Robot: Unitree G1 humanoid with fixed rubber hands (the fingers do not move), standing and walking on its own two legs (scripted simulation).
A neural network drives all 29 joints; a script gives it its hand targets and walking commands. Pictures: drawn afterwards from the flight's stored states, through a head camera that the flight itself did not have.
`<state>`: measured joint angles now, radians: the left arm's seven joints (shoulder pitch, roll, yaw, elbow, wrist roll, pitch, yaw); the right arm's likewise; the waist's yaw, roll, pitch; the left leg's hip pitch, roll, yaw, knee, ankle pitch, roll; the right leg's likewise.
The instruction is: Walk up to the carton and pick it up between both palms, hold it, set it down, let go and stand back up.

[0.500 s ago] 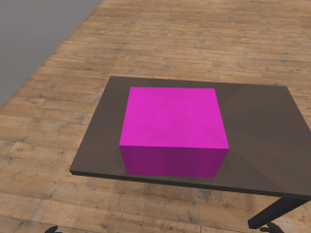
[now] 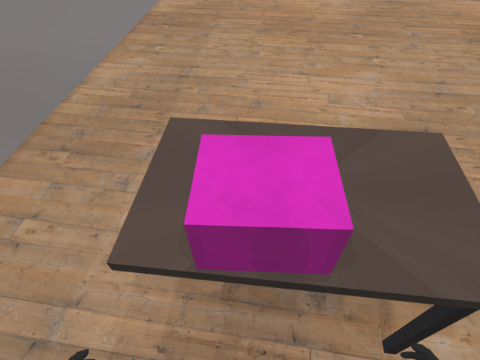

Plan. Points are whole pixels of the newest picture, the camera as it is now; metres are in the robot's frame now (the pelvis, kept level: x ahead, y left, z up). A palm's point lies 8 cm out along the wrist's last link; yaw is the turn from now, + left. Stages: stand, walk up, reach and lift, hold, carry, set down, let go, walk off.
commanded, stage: stand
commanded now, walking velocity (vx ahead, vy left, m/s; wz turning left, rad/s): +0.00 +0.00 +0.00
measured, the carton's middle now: (264, 202) +0.45 +0.00 -0.05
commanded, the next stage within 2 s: none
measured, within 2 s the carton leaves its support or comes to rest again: neither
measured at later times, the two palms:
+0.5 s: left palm out of the picture +0.08 +0.32 -0.10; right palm out of the picture +0.12 -0.29 -0.10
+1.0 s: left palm out of the picture +0.08 +0.32 -0.10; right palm out of the picture +0.12 -0.29 -0.10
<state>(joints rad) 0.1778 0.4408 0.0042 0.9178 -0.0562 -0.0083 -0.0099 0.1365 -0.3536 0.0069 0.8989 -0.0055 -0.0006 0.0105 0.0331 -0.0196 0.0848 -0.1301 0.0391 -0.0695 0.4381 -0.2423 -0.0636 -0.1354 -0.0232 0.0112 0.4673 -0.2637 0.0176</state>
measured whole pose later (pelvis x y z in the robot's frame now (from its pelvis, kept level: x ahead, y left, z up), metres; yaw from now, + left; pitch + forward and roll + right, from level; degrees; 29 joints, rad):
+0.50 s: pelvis +0.00 +0.00 +0.00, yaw +0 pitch -4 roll +0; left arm 0.18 0.44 0.00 0.92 -0.06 -0.01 -0.01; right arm 0.13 -0.35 0.01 0.90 -0.01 0.00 0.01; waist 0.03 -0.02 0.09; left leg -0.13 0.04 -0.07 0.44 -0.24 -0.06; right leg -0.14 -0.02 0.01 0.47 -0.26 0.02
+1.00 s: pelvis +0.00 +0.00 +0.00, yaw +0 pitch -4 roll +0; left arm 0.18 0.44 0.00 0.92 -0.06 -0.01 -0.01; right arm 0.12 -0.35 0.01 0.90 0.00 0.00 0.01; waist 0.03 -0.02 0.09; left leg -0.13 0.04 -0.07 0.44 -0.24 -0.06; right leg -0.14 -0.02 0.01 0.47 -0.26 0.02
